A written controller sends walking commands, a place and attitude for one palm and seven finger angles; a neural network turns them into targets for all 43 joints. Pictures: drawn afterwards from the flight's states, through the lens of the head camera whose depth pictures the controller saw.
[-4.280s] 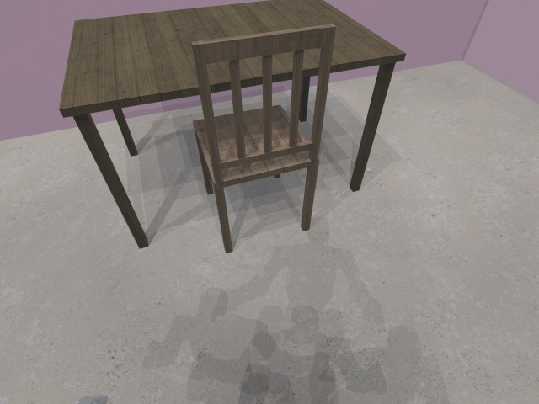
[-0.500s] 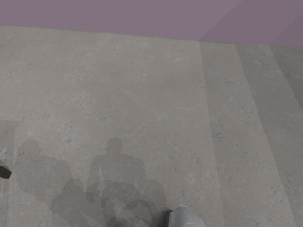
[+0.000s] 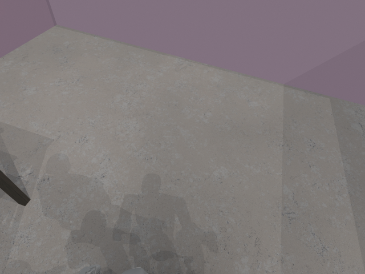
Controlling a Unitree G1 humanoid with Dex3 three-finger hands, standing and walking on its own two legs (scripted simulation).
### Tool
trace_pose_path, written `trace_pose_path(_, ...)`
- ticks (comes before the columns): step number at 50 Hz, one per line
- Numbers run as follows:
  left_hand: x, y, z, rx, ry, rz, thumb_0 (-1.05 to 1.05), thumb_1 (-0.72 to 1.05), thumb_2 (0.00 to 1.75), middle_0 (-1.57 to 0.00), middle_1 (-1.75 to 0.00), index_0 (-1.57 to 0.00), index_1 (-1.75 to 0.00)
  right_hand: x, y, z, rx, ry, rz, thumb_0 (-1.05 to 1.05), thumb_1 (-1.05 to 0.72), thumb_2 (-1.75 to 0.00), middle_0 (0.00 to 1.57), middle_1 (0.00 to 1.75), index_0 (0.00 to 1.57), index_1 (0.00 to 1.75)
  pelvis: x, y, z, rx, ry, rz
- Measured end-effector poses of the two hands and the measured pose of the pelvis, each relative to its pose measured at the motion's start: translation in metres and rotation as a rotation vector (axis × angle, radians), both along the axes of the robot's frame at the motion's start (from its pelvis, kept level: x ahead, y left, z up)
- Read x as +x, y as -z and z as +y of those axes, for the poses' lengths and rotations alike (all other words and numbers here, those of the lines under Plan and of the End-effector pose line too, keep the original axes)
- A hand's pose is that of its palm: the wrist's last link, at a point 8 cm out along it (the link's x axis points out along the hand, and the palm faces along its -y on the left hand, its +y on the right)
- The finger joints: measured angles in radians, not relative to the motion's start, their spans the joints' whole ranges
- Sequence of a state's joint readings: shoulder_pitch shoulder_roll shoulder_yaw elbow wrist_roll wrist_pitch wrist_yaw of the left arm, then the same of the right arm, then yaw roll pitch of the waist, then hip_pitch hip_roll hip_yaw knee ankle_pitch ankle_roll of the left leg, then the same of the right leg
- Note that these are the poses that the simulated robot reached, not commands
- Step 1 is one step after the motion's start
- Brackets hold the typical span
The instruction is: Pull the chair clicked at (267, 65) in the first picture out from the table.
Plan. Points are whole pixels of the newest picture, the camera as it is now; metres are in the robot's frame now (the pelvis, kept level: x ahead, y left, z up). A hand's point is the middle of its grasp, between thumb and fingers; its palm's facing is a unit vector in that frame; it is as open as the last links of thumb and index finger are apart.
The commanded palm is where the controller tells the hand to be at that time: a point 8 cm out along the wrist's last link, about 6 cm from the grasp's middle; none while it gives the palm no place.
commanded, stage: turn to face it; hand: left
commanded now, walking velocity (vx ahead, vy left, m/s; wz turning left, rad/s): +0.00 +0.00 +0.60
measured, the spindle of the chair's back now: out of the picture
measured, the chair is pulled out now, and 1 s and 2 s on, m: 0.00 0.00 0.00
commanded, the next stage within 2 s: none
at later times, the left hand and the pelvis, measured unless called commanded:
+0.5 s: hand out of the picture +0.03 +0.16 -0.12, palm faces +0.32 -0.90 -0.29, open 7.4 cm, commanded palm none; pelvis +0.01 -0.06 +0.02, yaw +17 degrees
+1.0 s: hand out of the picture -0.08 +0.20 -0.14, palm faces +0.60 -0.75 -0.26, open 7.4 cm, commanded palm none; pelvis -0.01 -0.03 +0.02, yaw +35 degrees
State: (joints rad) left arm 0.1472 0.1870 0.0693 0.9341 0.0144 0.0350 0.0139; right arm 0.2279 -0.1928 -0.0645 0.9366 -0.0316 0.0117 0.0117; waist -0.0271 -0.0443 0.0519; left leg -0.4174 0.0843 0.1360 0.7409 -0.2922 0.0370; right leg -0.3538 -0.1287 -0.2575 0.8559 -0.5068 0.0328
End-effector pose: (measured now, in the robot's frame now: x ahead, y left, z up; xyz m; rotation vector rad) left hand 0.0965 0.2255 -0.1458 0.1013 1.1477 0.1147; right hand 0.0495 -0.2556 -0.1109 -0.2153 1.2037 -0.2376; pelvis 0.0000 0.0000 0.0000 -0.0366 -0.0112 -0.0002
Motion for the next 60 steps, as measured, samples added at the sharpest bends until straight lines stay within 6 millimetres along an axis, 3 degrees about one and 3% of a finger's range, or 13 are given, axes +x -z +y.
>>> trace_pose_path(6,-0.032,-0.017,0.035,0.069,-0.078,0.093,0.00,0.91,0.90,-0.20,-0.30,-0.19,-0.30,0.023,-0.011,0.009,0.007,-0.068,0.009,0.00,-0.91,-0.90,0.20,0.30,0.20,0.30,0.006,-0.015,0.002,0.008,-0.049,0.021)
trace_pose_path(12,-0.052,-0.038,0.043,0.125,-0.157,0.106,0.01,0.91,0.90,-0.19,-0.30,-0.19,-0.30,0.043,-0.009,0.010,0.048,-0.135,0.024,0.00,-0.90,-0.90,0.20,0.30,0.20,0.30,0.009,-0.024,-0.008,0.007,-0.112,0.028)
trace_pose_path(16,-0.057,-0.046,0.031,0.147,-0.198,0.077,0.01,0.91,0.90,-0.19,-0.30,-0.19,-0.30,0.056,-0.001,-0.001,0.071,-0.178,0.028,0.00,-0.90,-0.90,0.20,0.30,0.20,0.30,0.008,-0.023,-0.023,0.012,-0.167,0.027)
trace_pose_path(21,-0.070,-0.050,0.002,0.172,-0.250,0.019,0.01,0.91,0.90,-0.20,-0.30,-0.19,-0.30,0.080,0.014,-0.024,0.092,-0.235,0.020,0.00,-0.90,-0.90,0.20,0.30,0.20,0.30,0.006,-0.014,-0.048,0.031,-0.240,0.022)
trace_pose_path(28,-0.111,-0.054,-0.035,0.127,-0.340,0.062,0.01,0.91,0.90,-0.20,-0.30,-0.20,-0.30,0.118,-0.001,-0.031,0.079,-0.348,0.000,0.00,-0.91,-0.90,0.20,0.30,0.20,0.30,0.005,-0.025,-0.060,0.066,-0.344,0.013)
trace_pose_path(32,-0.136,-0.047,-0.044,0.091,-0.396,0.094,0.01,0.90,0.90,-0.20,-0.30,-0.20,-0.30,0.138,-0.008,-0.018,0.061,-0.427,0.003,0.00,-0.91,-0.90,0.20,0.30,0.20,0.30,0.003,-0.026,-0.060,0.072,-0.400,0.020)
trace_pose_path(35,-0.160,-0.039,-0.044,0.066,-0.451,0.124,0.01,0.90,0.90,-0.20,-0.30,-0.20,-0.30,0.154,-0.011,0.002,0.046,-0.499,-0.004,0.00,-0.91,-0.90,0.20,0.30,0.20,0.30,-0.001,-0.024,-0.054,0.065,-0.441,0.027)
trace_pose_path(40,-0.207,-0.014,-0.028,0.034,-0.557,0.181,0.00,0.90,0.90,-0.20,-0.30,-0.20,-0.30,0.178,-0.012,0.049,0.022,-0.622,-0.075,0.00,-0.91,-0.90,0.20,0.30,0.20,0.30,-0.009,-0.009,-0.036,0.039,-0.513,0.038)
trace_pose_path(43,-0.224,-0.013,-0.016,0.042,-0.598,0.219,0.01,0.90,0.90,-0.20,-0.30,-0.20,-0.30,0.179,-0.019,0.067,0.024,-0.660,-0.103,0.00,-0.91,-0.90,0.20,0.30,0.20,0.30,-0.012,-0.011,-0.031,0.030,-0.537,0.031)
trace_pose_path(47,-0.223,-0.025,-0.001,0.066,-0.636,0.177,0.01,0.91,0.90,-0.20,-0.30,-0.19,-0.30,0.170,-0.023,0.077,0.023,-0.690,-0.077,0.00,-0.90,-0.90,0.20,0.30,0.20,0.30,-0.014,-0.020,-0.029,0.017,-0.583,0.026)
trace_pose_path(52,-0.206,-0.042,0.010,0.111,-0.662,0.093,0.01,0.91,0.90,-0.20,-0.30,-0.19,-0.30,0.161,-0.016,0.078,0.044,-0.714,-0.019,0.00,-0.90,-0.90,0.20,0.30,0.20,0.30,-0.012,-0.024,-0.031,0.014,-0.638,0.027)
trace_pose_path(60,-0.175,-0.058,-0.003,0.194,-0.695,-0.024,0.01,0.91,0.90,-0.20,-0.30,-0.19,-0.30,0.169,0.014,0.056,0.083,-0.735,0.055,0.00,-0.90,-0.90,0.20,0.30,0.21,0.30,0.005,-0.014,-0.052,0.035,-0.734,0.036)
